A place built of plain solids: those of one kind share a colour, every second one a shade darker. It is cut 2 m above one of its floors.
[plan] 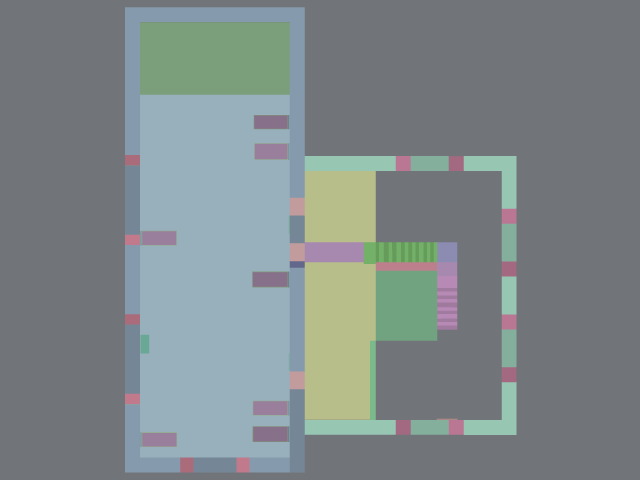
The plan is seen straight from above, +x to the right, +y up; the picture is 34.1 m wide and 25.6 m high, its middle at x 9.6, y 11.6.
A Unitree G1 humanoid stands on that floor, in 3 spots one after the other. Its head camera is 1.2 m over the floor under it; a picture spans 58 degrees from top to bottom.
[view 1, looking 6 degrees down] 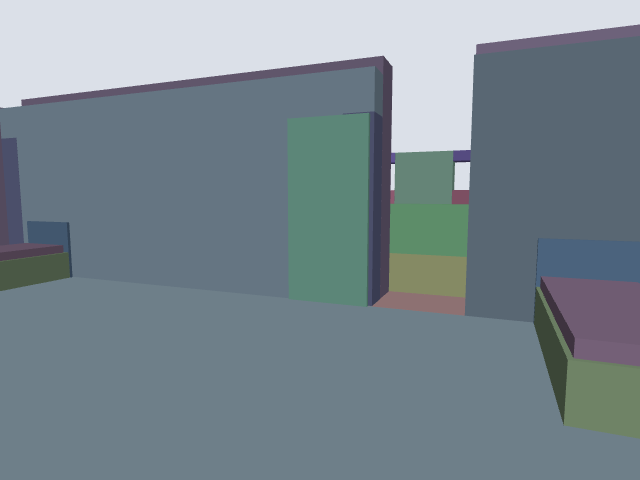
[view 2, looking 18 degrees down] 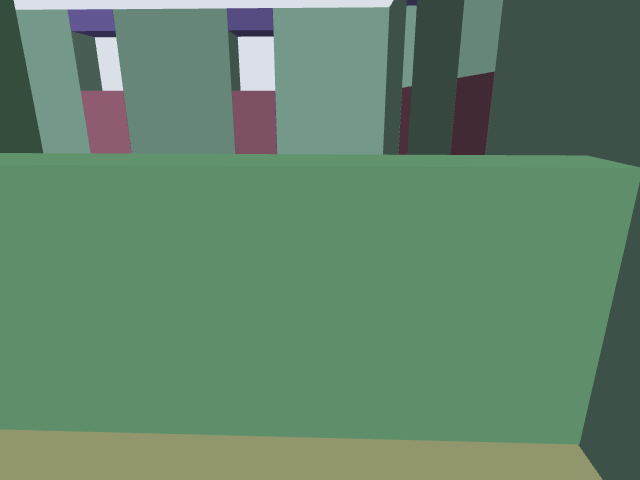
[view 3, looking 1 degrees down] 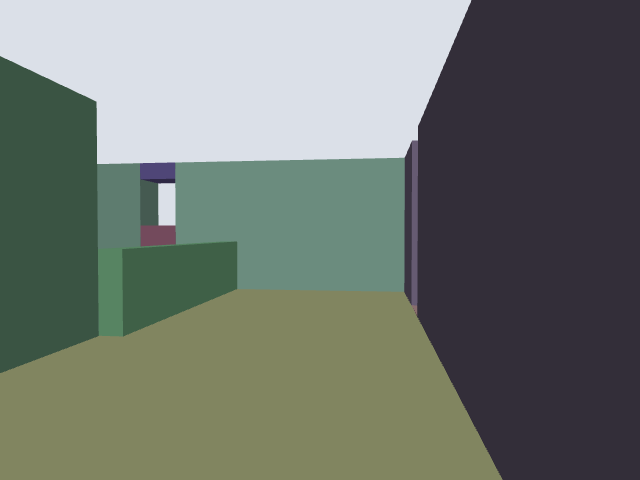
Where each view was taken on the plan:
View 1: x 3.55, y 3.40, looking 22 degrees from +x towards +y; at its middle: door_leaf_wall_head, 4.75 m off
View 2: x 10.97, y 2.91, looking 2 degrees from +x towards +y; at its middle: parapet_gallery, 1.37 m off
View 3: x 9.42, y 10.87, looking -83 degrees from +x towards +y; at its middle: wall_vestibule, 8.94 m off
